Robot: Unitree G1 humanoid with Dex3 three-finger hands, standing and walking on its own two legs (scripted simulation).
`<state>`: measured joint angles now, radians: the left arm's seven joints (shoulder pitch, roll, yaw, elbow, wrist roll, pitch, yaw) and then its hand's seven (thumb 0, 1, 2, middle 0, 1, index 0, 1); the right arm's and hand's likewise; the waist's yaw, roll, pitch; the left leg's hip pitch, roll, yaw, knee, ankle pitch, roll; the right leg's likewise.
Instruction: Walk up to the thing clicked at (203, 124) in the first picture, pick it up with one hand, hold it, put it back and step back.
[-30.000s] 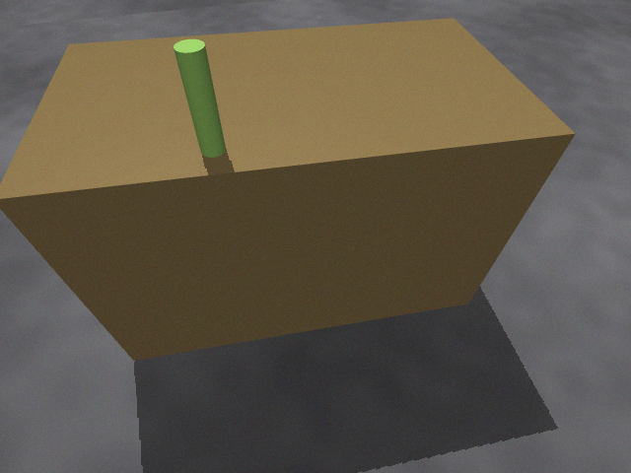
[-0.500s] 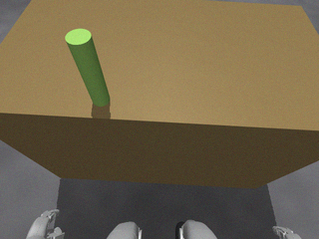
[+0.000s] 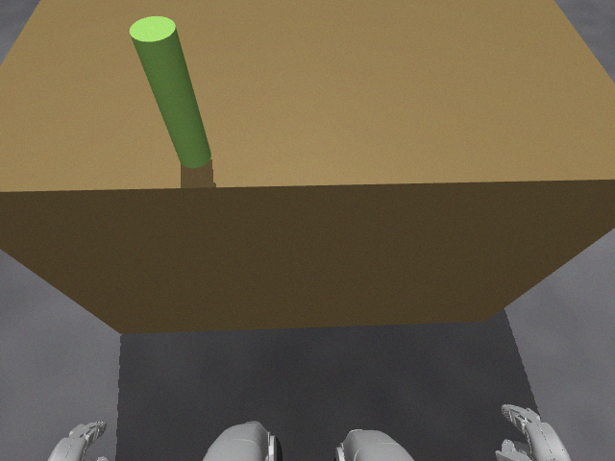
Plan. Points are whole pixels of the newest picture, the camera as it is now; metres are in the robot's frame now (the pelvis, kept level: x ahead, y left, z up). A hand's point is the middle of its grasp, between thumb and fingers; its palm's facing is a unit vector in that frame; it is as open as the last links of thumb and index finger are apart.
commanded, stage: step back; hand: left
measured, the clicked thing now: (177, 103) +0.54 +0.19 +0.10
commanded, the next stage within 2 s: none
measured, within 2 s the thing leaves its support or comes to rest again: neither
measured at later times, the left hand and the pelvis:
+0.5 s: hand out of the picture -0.02 +0.26 -0.15, palm faces +0.08 -0.94 -0.34, open 7.4 cm; pelvis -0.14 -0.01 -0.01, yaw +5 degrees
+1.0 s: hand out of the picture -0.24 +0.20 -0.13, palm faces +0.02 -0.92 -0.40, open 7.4 cm; pelvis -0.28 -0.07 +0.00, yaw +0 degrees
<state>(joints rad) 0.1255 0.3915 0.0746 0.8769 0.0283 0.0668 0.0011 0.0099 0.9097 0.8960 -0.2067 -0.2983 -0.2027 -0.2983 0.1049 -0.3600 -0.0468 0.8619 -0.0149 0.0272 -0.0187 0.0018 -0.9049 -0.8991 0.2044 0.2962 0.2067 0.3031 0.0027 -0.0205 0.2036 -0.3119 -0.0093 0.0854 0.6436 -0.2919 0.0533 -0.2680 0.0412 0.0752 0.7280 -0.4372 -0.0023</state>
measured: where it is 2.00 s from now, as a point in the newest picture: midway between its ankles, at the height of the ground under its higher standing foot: outside the picture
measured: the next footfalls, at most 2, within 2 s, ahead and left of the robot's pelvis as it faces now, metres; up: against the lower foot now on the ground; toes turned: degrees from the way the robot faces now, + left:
right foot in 0.02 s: +0.02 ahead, -0.11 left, +0.00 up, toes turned +4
left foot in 0.44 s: -0.11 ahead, +0.11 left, +0.00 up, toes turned +4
